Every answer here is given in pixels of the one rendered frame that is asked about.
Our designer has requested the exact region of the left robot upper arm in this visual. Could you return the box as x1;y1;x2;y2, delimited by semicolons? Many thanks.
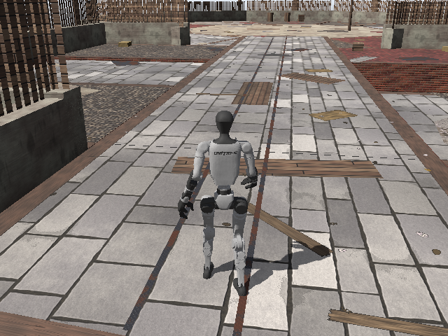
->
191;141;210;181

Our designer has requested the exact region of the robot left shin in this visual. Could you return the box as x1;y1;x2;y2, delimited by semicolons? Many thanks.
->
203;227;214;270

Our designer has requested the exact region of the left robot thigh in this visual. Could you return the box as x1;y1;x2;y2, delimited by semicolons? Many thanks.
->
200;195;215;240

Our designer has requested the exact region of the right robot upper arm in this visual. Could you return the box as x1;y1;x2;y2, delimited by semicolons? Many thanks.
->
239;141;257;177

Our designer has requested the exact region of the left robot hand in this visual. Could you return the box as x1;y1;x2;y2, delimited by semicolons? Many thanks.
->
178;199;194;219

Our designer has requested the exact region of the left robot forearm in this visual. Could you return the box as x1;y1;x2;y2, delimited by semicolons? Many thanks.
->
181;170;197;203

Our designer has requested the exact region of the right robot forearm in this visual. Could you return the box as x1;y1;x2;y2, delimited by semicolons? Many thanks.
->
249;167;258;183

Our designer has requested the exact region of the right robot hand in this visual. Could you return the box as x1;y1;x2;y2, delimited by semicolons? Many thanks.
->
241;177;257;189

